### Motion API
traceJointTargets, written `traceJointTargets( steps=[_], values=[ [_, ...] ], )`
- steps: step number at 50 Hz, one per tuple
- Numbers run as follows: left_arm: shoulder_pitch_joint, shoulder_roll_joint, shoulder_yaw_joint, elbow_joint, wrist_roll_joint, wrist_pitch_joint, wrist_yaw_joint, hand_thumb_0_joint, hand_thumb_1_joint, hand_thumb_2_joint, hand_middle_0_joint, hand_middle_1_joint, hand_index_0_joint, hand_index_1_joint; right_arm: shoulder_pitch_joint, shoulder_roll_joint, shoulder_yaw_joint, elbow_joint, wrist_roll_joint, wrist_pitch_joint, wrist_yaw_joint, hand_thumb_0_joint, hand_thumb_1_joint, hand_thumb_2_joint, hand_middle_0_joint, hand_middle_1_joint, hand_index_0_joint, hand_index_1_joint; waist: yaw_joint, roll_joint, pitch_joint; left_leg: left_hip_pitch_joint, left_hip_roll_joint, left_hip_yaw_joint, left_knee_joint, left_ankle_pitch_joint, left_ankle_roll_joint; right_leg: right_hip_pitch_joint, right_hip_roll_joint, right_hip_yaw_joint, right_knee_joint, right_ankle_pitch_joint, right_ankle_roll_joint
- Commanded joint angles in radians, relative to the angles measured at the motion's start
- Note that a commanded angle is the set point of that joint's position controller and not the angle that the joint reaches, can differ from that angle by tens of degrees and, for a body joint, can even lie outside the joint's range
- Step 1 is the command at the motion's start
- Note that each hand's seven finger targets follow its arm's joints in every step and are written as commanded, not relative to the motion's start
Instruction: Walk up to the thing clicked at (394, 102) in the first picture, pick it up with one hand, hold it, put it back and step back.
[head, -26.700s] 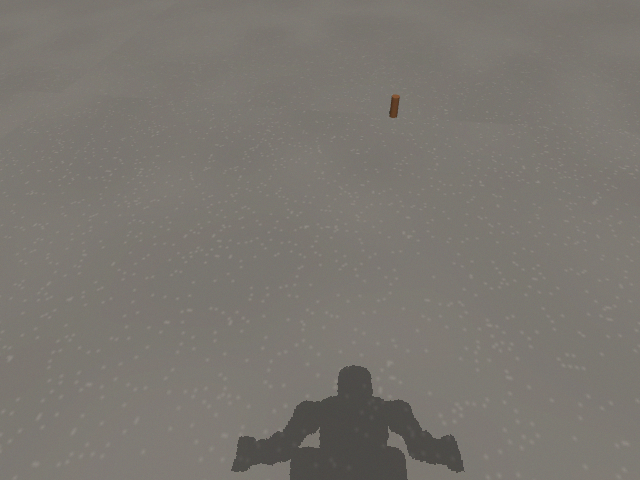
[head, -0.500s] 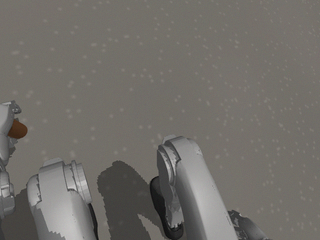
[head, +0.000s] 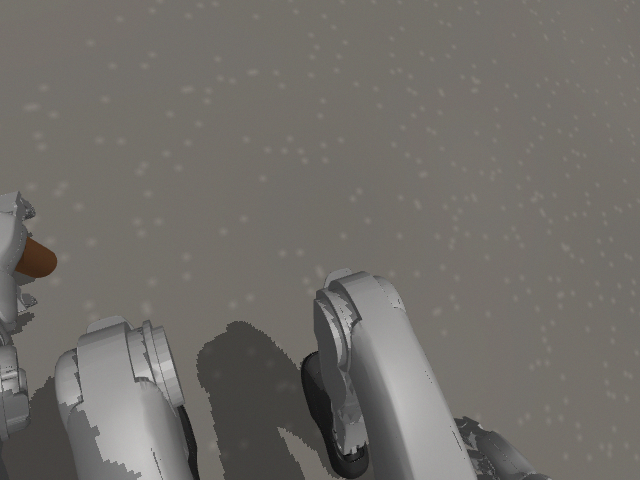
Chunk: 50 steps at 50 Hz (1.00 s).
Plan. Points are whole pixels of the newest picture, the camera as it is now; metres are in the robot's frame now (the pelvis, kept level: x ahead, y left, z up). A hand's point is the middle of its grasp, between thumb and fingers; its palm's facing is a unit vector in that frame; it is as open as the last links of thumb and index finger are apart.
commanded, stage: withdraw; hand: left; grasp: from above
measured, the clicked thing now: (21, 254) +0.43 +0.33 -0.24
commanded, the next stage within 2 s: home in 1.08 s
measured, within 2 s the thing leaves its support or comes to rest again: neither
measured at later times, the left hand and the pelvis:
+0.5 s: hand out of the picture +0.42 +0.36 -0.05, palm faces -0.31 -0.03 -0.95, open 14.1 cm; pelvis +0.01 +0.00 +0.06, yaw +4 degrees
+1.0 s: hand out of the picture +0.39 +0.32 -0.10, palm faces -0.41 -0.07 -0.91, open 14.1 cm; pelvis -0.02 +0.00 +0.06, yaw +5 degrees
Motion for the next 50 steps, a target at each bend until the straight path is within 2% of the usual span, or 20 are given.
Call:
traceJointTargets(
  steps=[1,3,4,5,8,10,11,15,16,19,21,24,26,30,33,37,40,43,45,50],
  values=[
    [-0.239,0.228,0.015,-0.116,-0.003,-0.008,0.04,0.0,-0.332,0.959,-0.21,-0.955,-0.212,-0.951,0.17,-0.277,-0.075,-0.018,0.002,0.0,-0.008,0.0,-0.884,-0.895,0.201,0.301,0.201,0.301,-0.009,0.343,-0.627,0.465,-0.014,0.129,-0.24,0.105,0.047,0.298,0.026,-0.095,-0.261,0.184,-0.062],
    [-0.236,0.236,0.018,-0.107,0.004,-0.007,0.045,0.0,-0.345,1.0,-0.201,-0.981,-0.199,-0.981,0.162,-0.275,-0.076,-0.016,0.002,-0.003,-0.005,0.0,-0.885,-0.896,0.201,0.301,0.201,0.301,-0.005,0.359,-0.608,0.465,-0.011,0.127,-0.243,0.103,0.044,0.279,0.027,-0.096,-0.251,0.179,-0.066],
    [-0.232,0.257,0.037,-0.106,0.009,-0.008,0.052,0.0,-0.425,0.92,-0.133,-0.947,-0.149,-0.928,0.167,-0.28,-0.074,-0.012,0.001,-0.001,-0.007,0.0,-0.898,-0.897,0.201,0.3,0.201,0.3,-0.001,0.361,-0.629,0.474,-0.011,0.127,-0.241,0.115,0.044,0.289,0.028,-0.097,-0.251,0.191,-0.066],
    [-0.227,0.26,0.04,-0.099,0.007,-0.006,0.056,0.0,-0.454,0.926,-0.107,-0.966,-0.123,-0.949,0.163,-0.279,-0.072,-0.019,0.001,0.0,-0.007,0.0,-0.898,-0.897,0.201,0.3,0.201,0.3,-0.001,0.358,-0.626,0.466,-0.012,0.127,-0.239,0.119,0.045,0.294,0.028,-0.095,-0.248,0.196,-0.067],
    [-0.258,0.283,0.054,-0.195,0.016,0.0,0.065,0.0,-0.48,0.944,-0.089,-0.989,-0.104,-0.971,0.167,-0.277,-0.078,-0.019,-0.003,-0.001,-0.005,0.0,-0.9,-0.898,0.201,0.3,0.201,0.3,0.01,0.402,-0.689,0.521,-0.012,0.135,-0.235,0.161,0.042,0.309,0.023,-0.093,-0.241,0.245,-0.064],
    [-0.251,0.288,0.054,-0.304,0.0,0.007,0.059,0.0,-0.504,0.96,-0.082,-0.993,-0.093,-0.98,0.143,-0.266,-0.093,-0.032,0.011,-0.001,-0.006,0.0,-0.903,-0.9,0.201,0.3,0.201,0.3,0.043,0.466,-0.749,0.555,-0.009,0.143,-0.253,0.155,0.039,0.33,0.022,-0.07,-0.255,0.235,-0.069],
    [-0.229,0.269,0.044,-0.322,-0.012,0.017,0.052,0.0,-0.511,0.959,-0.082,-0.986,-0.091,-0.975,0.144,-0.266,-0.101,-0.03,0.018,0.0,-0.006,0.0,-0.906,-0.901,0.201,0.3,0.2,0.3,0.044,0.467,-0.748,0.566,-0.012,0.148,-0.262,0.15,0.037,0.317,0.016,-0.078,-0.255,0.227,-0.071],
    [-0.15,0.276,0.074,-0.534,-0.058,0.076,0.016,0.0,-0.535,0.973,-0.083,-0.979,-0.084,-0.977,0.149,-0.255,-0.158,-0.048,0.064,0.026,-0.01,0.0,-0.91,-0.904,0.2,0.301,0.2,0.301,0.131,0.551,-0.906,0.665,-0.014,0.174,-0.333,0.166,0.031,0.357,0.006,-0.041,-0.295,0.234,-0.08],
    [-0.136,0.223,0.043,-0.545,-0.086,0.098,-0.005,0.0,-0.525,0.967,-0.088,-0.972,-0.089,-0.969,0.147,-0.246,-0.172,-0.05,0.08,0.035,-0.01,0.0,-0.909,-0.904,0.2,0.301,0.2,0.301,0.129,0.524,-0.89,0.666,-0.014,0.174,-0.355,0.164,0.03,0.338,0.001,-0.039,-0.302,0.235,-0.081],
    [-0.178,0.178,-0.016,-0.653,-0.104,0.152,-0.08,0.0,-0.54,0.984,-0.079,-0.974,-0.075,-0.976,0.181,-0.24,-0.208,-0.048,0.123,0.072,-0.029,0.0,-0.908,-0.904,0.2,0.301,0.2,0.3,0.125,0.477,-0.926,0.698,-0.015,0.18,-0.418,0.155,0.04,0.359,0.002,-0.017,-0.381,0.231,-0.081],
    [-0.18,0.145,-0.057,-0.638,-0.115,0.187,-0.149,0.0,-0.55,0.991,-0.084,-0.972,-0.076,-0.98,0.21,-0.227,-0.217,-0.044,0.14,0.092,-0.04,0.0,-0.912,-0.907,0.2,0.301,0.2,0.301,0.112,0.381,-0.898,0.675,-0.017,0.186,-0.431,0.151,0.057,0.407,0.01,0.003,-0.442,0.228,-0.075],
    [-0.112,0.068,-0.107,-0.584,-0.168,0.207,-0.25,0.0,-0.559,1.006,-0.072,-0.991,-0.063,-0.999,0.225,-0.206,-0.215,-0.073,0.16,0.114,-0.055,0.0,-0.909,-0.905,0.2,0.3,0.2,0.3,0.086,0.192,-0.766,0.575,-0.024,0.181,-0.449,0.137,0.078,0.471,0.008,0.015,-0.503,0.217,-0.063],
    [-0.087,-0.002,-0.166,-0.542,-0.2,0.203,-0.322,0.0,-0.56,1.011,-0.069,-0.998,-0.061,-1.006,0.223,-0.19,-0.211,-0.085,0.171,0.123,-0.071,0.0,-0.908,-0.905,0.2,0.3,0.2,0.3,0.076,0.118,-0.702,0.536,-0.025,0.175,-0.475,0.116,0.084,0.499,0.008,0.02,-0.533,0.192,-0.061],
    [-0.056,0.004,-0.198,-0.539,-0.231,0.171,-0.431,0.0,-0.555,1.016,-0.073,-1.005,-0.065,-1.014,0.2,-0.196,-0.192,-0.12,0.188,0.138,-0.104,0.0,-0.907,-0.904,0.2,0.3,0.2,0.3,0.095,0.049,-0.599,0.513,-0.031,0.178,-0.522,0.079,0.084,0.534,0.001,0.036,-0.592,0.13,-0.067],
    [-0.11,0.031,-0.181,-0.587,-0.211,0.113,-0.451,0.0,-0.538,1.004,-0.091,-0.985,-0.081,-0.996,0.19,-0.199,-0.178,-0.13,0.191,0.141,-0.125,0.0,-0.908,-0.903,0.2,0.3,0.2,0.3,0.11,0.089,-0.597,0.544,-0.037,0.181,-0.537,0.056,0.072,0.496,-0.003,0.037,-0.593,0.089,-0.081],
    [-0.203,0.079,-0.144,-0.631,-0.149,0.014,-0.395,0.0,-0.517,0.984,-0.11,-0.969,-0.102,-0.977,0.164,-0.178,-0.166,-0.118,0.183,0.139,-0.139,0.0,-0.907,-0.903,0.2,0.3,0.2,0.3,0.126,0.219,-0.692,0.629,-0.032,0.183,-0.536,0.086,0.058,0.449,-0.007,0.036,-0.531,0.129,-0.08],
    [-0.249,0.061,-0.149,-0.557,-0.087,-0.034,-0.297,0.0,-0.538,0.997,-0.086,-0.985,-0.079,-0.991,0.15,-0.181,-0.157,-0.1,0.162,0.145,-0.136,0.0,-0.905,-0.902,0.2,0.3,0.2,0.3,0.101,0.257,-0.677,0.639,-0.034,0.186,-0.519,0.102,0.053,0.39,-0.007,0.025,-0.509,0.143,-0.083],
    [-0.345,0.058,-0.157,-0.453,-0.018,-0.041,-0.196,0.0,-0.54,0.998,-0.073,-1.0,-0.072,-1.0,0.157,-0.19,-0.149,-0.075,0.141,0.145,-0.133,0.0,-0.902,-0.9,0.2,0.3,0.2,0.3,0.068,0.307,-0.695,0.661,-0.036,0.181,-0.505,0.101,0.045,0.325,-0.012,0.005,-0.473,0.139,-0.085],
    [-0.391,0.075,-0.145,-0.386,0.008,-0.031,-0.136,0.0,-0.538,0.997,-0.073,-1.008,-0.074,-1.006,0.174,-0.201,-0.142,-0.062,0.124,0.138,-0.134,0.0,-0.901,-0.899,0.2,0.3,0.2,0.3,0.053,0.311,-0.706,0.675,-0.036,0.179,-0.491,0.097,0.043,0.303,-0.016,-0.009,-0.461,0.137,-0.082],
    [-0.458,0.206,-0.048,-0.265,0.048,0.028,-0.031,0.0,-0.525,0.985,-0.08,-1.005,-0.085,-0.999,0.186,-0.228,-0.137,-0.042,0.095,0.108,-0.129,0.0,-0.903,-0.899,0.2,0.3,0.2,0.3,0.054,0.39,-0.761,0.687,-0.042,0.177,-0.474,0.049,0.036,0.263,-0.029,-0.019,-0.406,0.094,-0.081]
  ],
)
